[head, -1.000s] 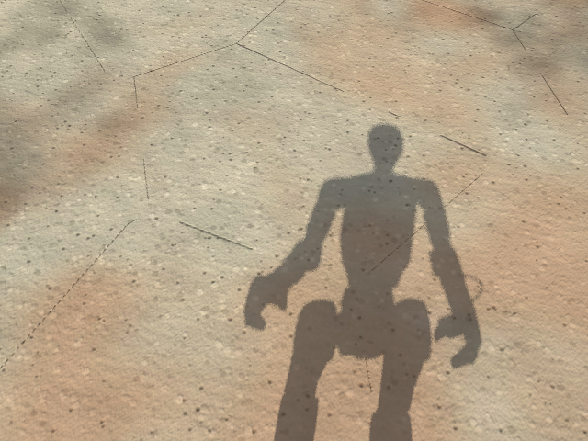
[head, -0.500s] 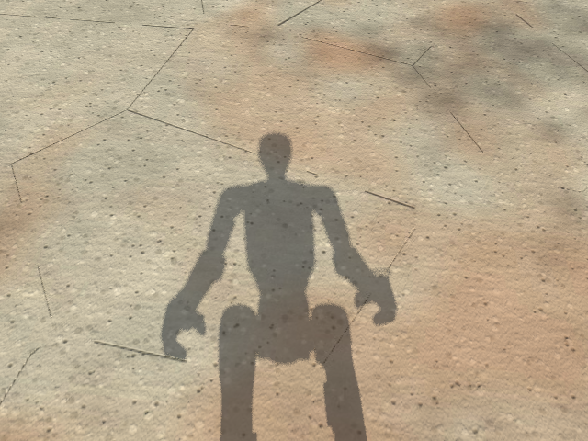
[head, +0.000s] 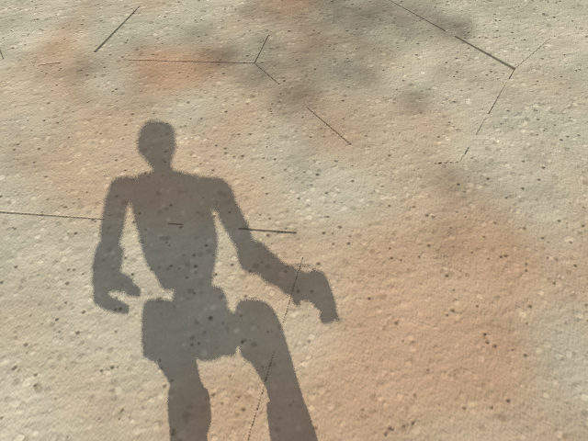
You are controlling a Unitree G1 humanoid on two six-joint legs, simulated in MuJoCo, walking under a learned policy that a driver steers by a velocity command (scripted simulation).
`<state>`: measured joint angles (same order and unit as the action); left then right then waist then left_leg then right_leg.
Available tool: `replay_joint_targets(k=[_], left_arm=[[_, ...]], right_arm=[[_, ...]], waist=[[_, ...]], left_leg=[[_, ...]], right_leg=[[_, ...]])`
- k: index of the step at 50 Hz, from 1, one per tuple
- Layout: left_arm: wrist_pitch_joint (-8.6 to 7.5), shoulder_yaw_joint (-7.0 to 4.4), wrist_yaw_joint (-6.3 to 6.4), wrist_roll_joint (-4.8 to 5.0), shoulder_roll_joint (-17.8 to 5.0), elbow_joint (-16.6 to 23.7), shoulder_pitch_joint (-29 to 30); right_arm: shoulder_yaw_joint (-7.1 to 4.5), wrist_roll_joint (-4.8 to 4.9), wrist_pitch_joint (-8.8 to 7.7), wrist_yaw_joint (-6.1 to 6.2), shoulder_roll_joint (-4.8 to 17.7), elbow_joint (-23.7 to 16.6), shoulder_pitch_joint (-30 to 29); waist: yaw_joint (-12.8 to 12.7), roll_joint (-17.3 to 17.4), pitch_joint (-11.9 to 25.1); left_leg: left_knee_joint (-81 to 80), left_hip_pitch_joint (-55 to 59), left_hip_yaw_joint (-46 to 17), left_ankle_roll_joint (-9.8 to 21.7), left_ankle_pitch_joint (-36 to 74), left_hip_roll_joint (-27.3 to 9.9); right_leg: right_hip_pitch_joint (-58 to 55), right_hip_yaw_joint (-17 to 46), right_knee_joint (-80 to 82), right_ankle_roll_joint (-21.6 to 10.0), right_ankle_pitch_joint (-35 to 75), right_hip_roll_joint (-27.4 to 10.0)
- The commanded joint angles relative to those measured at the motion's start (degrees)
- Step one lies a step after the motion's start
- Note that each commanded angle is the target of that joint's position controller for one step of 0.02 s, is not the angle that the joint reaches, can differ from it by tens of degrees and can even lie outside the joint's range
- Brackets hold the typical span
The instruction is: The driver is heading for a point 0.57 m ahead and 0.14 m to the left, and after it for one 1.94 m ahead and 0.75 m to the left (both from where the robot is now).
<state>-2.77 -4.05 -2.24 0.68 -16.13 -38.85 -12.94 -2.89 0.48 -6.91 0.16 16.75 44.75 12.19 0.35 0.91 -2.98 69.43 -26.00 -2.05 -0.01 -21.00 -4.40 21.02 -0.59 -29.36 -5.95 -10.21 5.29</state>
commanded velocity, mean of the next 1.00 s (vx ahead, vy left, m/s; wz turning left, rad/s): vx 0.50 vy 0.00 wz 0.30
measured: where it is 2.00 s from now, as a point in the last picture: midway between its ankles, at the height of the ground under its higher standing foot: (179, 242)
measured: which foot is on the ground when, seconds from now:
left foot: up 0.00-0.40, down 0.42-0.90, up 0.92-1.00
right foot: down 0.00-0.44, up 0.46-0.88, down 0.90-1.00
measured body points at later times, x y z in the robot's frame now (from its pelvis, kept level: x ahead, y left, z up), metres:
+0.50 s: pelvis +0.29 +0.06 -0.01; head +0.33 +0.06 +0.44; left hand +0.33 +0.34 -0.13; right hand +0.50 -0.18 -0.10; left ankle +0.37 +0.14 -0.73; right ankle +0.12 -0.07 -0.64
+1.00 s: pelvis +0.58 +0.06 +0.00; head +0.60 +0.06 +0.45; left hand +0.65 +0.37 -0.07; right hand +0.75 -0.17 -0.12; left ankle +0.42 +0.14 -0.65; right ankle +0.67 -0.02 -0.73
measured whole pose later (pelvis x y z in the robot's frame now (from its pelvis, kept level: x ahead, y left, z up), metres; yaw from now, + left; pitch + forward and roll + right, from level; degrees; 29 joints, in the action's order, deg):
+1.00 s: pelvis +0.58 +0.06 +0.00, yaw +23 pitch +2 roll -1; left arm -6.3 -2.7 -0.4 -0.4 -15.1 -38.0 -8.4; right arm -3.2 1.4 -1.6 0.5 17.3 40.8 20.2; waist 1.5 2.2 0.5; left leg 65.5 -21.5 -6.8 1.3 -24.9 3.3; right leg 21.3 -0.2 -29.4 -1.1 -10.5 1.7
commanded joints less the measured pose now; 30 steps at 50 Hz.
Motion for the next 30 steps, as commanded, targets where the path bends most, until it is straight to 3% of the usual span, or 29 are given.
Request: replay_joint_targets(k=[1, 4, 9, 12, 15, 17, 18, 19, 20, 21, 22, 23, 24, 25, 26, 27, 28, 30], left_arm=[[-1.48, -1.79, 0.62, -0.26, -6.7, 4.7, 0.7], [-2.03, -1.49, 1.6, -0.37, -6.7, 2.5, -1.8], [-2.23, -1.09, 2.14, -0.37, -7.4, -0.6, -5.8], [-2.41, -1.15, 2.04, -0.47, -8.3, -2.6, -7.7], [-1.79, -1.29, 2.21, -0.56, -8.5, -4.4, -9.0], [-1.18, -1.43, 2.59, -0.51, -9.0, -4.8, -8.5], [-0.94, -1.52, 2.82, -0.58, -9.5, -4.5, -7.3], [-0.65, -1.67, 3.11, -0.68, -10.3, -4.1, -6.6], [-0.16, -1.65, 3.42, -0.69, -10.7, -3.7, -5.5], [-0.18, -1.34, 3.83, -0.72, -10.4, -3.0, -4.6], [-1.33, 0.16, 3.67, -1.83, -6.1, -0.7, -8.7], [-3.05, 1.49, 2.61, -1.91, -3.4, -0.8, -10.9], [-4.53, 0.54, 1.54, -0.03, -8.0, 0.3, -6.1], [-5.27, 0.69, 1.15, 0.97, -8.2, 1.9, -1.2], [-5.5, 0.72, 1.34, -0.01, -7.6, 2.4, 0.8], [-5.08, 0.18, 1.72, -1.22, -8.0, 2.5, 1.0], [-4.46, 0.07, 1.83, -1.54, -7.6, 2.7, -0.3], [-3.33, 0.35, 2.3, -1.89, -6.1, 2.4, -2.1]], right_arm=[[-2.08, -1.06, 0.09, 0.21, 6.8, -4.5, 1.7], [-1.17, -1.38, 1.25, 0.13, 4.0, -4.5, -0.2], [-0.18, -0.11, 0.91, -0.96, 2.5, -6.0, -9.0], [-0.03, 0.63, 0.73, -1.96, 2.8, -7.6, -13.0], [0.12, 0.83, 0.53, -3.27, 2.8, -9.5, -15.4], [0.14, 0.82, 0.42, -4.1, 2.7, -10.2, -14.8], [-0.13, 0.7, 0.49, -4.28, 3.3, -10.2, -13.0], [-0.73, 0.49, 0.7, -4.19, 4.4, -9.7, -9.9], [-1.85, 0.31, 0.9, -3.92, 6.4, -8.3, -3.3], [-3.16, 0.24, 1.11, -3.31, 9.2, -6.8, 5.2], [-4.69, -0.47, 1.37, -2.51, 15.3, -6.5, 12.3], [-4.1, 0.49, 1.34, -2.62, 13.4, -5.9, 13.2], [-3.19, 0.72, 1.82, -2.22, 9.5, -6.1, 12.1], [-2.8, 0.51, 2.19, -1.91, 8.2, -7.1, 8.7], [-2.5, 0.31, 2.47, -1.87, 7.5, -7.9, 5.4], [-2.02, -0.01, 2.5, -1.78, 6.4, -8.8, 3.1], [-1.94, -0.36, 2.6, -1.66, 6.5, -9.5, 1.9], [-2.16, -0.14, 2.44, -1.27, 7.0, -9.4, 1.3]], waist=[[1.4, -2.4, 7.0], [0.7, -2.9, 5.4], [-3.9, -4.6, 2.6], [-5.7, -4.2, 0.1], [-6.3, -3.5, -1.2], [-5.4, -3.9, -0.5], [-4.1, -4.7, 1.2], [-2.3, -5.9, 4.2], [1.5, -5.8, 8.3], [5.9, -4.4, 12.9], [5.7, 6.8, 20.9], [4.1, 14.4, 26.7], [6.1, 8.3, 21.2], [5.4, 3.6, 13.9], [3.1, -1.8, 8.5], [1.2, -2.6, 6.2], [-0.6, -0.7, 5.3], [-1.8, 1.3, 5.0]], left_leg=[[-4.5, -10.1, -2.6, -0.9, 4.7, -3.1], [-12.4, -11.4, -0.6, -2.8, 12.7, -3.2], [-29.9, -10.5, 1.1, -1.0, 30.4, -1.7], [-34.3, -13.4, 1.0, 0.6, 30.8, -1.0], [-36.6, -18.0, 0.9, 2.6, 24.5, 0.3], [-37.5, -16.8, 2.0, 4.2, 19.4, 1.8], [-37.7, -12.9, 3.6, 5.1, 16.9, 3.4], [-37.0, -7.2, 5.6, 6.1, 14.7, 5.7], [-38.3, 1.9, 7.3, 7.5, 15.0, 8.1], [-39.5, 16.4, 3.3, 10.0, 19.4, 6.4], [-39.4, 38.5, -20.1, 18.6, 21.4, -8.2], [-48.3, 50.0, -44.3, 25.5, 15.1, -15.8], [-50.1, 47.3, -39.0, 21.7, 7.0, -13.4], [-51.1, 38.8, -31.3, 19.3, 7.5, -11.4], [-52.6, 29.4, -26.4, 17.9, 12.4, -9.1], [-54.0, 23.1, -22.9, 17.1, 17.9, -7.2], [-55.4, 18.8, -21.5, 17.3, 20.9, -6.0], [-56.5, 13.7, -18.1, 17.9, 26.1, -4.5]], right_leg=[[-12.0, 21.4, 15.8, -11.6, 14.3, -15.2], [-9.9, 14.1, 17.5, -10.7, 21.6, -14.1], [-12.4, 8.0, 18.7, -6.2, 16.0, -12.7], [-17.8, 8.1, 19.0, -5.8, 13.2, -15.6], [-25.7, 7.1, 16.6, -5.5, 18.3, -18.4], [-28.5, 5.4, 13.4, -4.4, 27.0, -19.2], [-28.5, 4.0, 10.6, -3.6, 36.5, -18.7], [-28.5, 2.9, 6.2, -2.8, 47.7, -18.1], [-27.1, 0.9, -2.5, -1.7, 56.1, -16.5], [-18.9, -0.7, -14.8, 0.3, 51.7, -14.6], [1.9, -3.1, -37.9, 4.3, 24.4, -7.5], [17.8, 4.5, -50.2, 6.3, -20.9, 0.7], [24.0, 9.4, -52.4, 5.3, -18.3, -3.6], [25.1, 8.1, -49.1, 4.7, -13.9, -6.3], [23.3, 6.9, -43.3, 4.8, -11.3, -8.2], [19.9, 6.5, -38.8, 5.4, -9.4, -9.8], [17.0, 6.2, -36.7, 6.1, -8.7, -10.3], [14.8, 4.8, -32.2, 8.0, -7.6, -10.5]])
Velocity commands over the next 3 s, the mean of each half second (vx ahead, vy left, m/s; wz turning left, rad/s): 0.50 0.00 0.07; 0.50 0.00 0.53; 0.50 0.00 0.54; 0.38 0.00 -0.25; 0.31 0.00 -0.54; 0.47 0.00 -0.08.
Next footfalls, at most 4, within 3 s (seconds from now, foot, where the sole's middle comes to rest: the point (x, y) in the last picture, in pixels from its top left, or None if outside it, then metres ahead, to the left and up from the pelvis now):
0.42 left None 0.41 0.14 -0.77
0.90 right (316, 329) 0.71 -0.01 -0.77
1.42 left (168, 290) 0.82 0.37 -0.77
1.94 right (184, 185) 1.18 0.37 -0.77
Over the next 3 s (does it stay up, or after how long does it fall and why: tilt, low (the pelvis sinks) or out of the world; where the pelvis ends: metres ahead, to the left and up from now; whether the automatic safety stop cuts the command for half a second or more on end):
stays up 1.36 0.45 0.01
